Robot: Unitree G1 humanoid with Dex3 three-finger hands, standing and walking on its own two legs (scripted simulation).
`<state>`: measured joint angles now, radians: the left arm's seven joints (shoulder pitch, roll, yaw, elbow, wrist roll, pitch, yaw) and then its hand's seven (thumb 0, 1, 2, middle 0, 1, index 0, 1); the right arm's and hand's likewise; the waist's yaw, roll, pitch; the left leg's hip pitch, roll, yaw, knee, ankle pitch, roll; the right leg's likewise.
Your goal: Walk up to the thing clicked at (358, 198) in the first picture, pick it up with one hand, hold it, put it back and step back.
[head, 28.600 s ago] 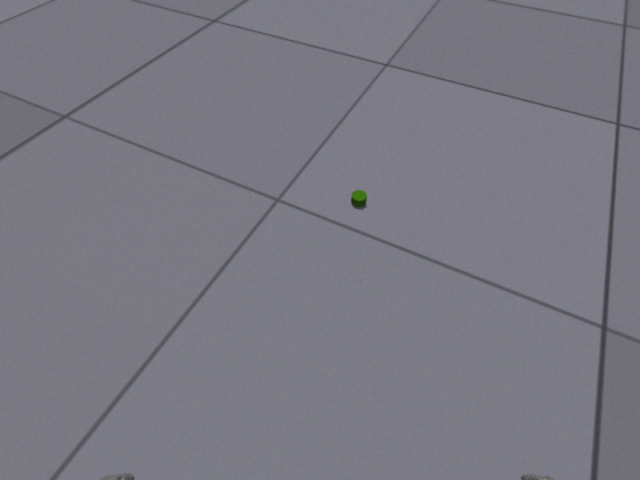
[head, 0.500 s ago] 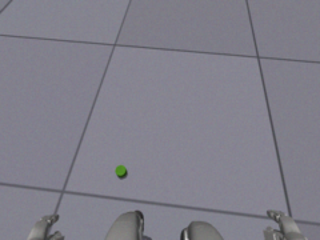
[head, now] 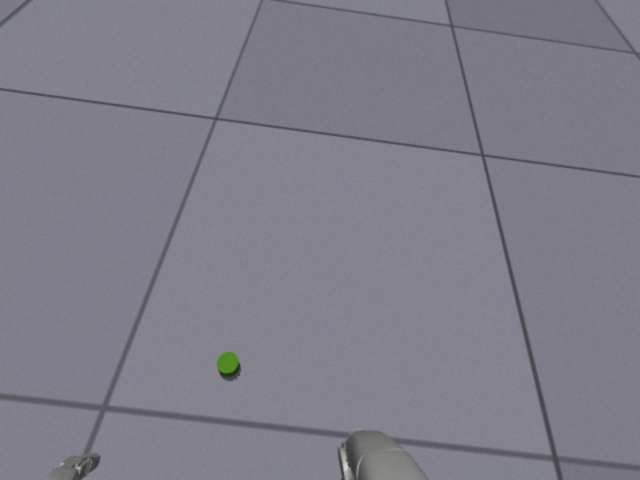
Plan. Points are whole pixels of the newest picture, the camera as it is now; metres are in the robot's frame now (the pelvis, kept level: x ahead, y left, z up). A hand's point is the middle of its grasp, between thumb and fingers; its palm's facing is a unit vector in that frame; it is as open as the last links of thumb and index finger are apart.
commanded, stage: walk up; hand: left
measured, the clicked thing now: (228, 364) +0.47 +0.19 -0.75
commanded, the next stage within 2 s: none
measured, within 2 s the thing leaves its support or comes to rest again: neither
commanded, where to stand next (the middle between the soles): +0.08 -0.04 m, yaw +0 degrees
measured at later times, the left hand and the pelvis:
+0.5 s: hand (170, 466) +0.14 +0.19 -0.15, palm faces -0.01 -0.96 -0.28, open 7.4 cm; pelvis +0.01 -0.04 -0.01, yaw +0 degrees
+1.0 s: hand out of the picture +0.07 +0.21 -0.15, palm faces +0.04 -0.94 -0.34, open 7.4 cm; pelvis +0.00 -0.05 +0.00, yaw +0 degrees
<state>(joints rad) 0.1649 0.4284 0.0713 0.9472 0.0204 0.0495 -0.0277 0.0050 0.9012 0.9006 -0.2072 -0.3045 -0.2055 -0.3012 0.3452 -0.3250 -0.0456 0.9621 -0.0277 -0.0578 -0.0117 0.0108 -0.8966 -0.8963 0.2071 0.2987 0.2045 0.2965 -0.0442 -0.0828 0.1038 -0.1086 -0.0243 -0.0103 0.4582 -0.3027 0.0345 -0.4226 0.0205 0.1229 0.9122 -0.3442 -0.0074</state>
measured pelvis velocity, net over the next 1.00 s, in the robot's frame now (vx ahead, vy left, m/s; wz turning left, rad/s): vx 0.00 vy -0.05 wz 0.01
